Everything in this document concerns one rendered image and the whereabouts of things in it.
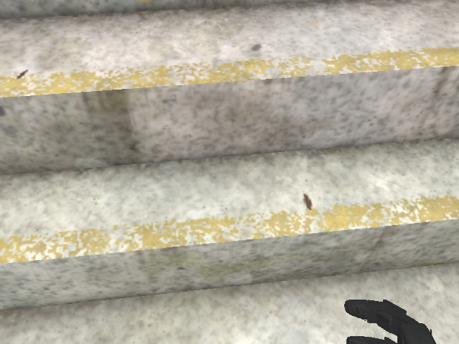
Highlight right robot hand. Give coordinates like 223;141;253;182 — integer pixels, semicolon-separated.
344;300;436;344

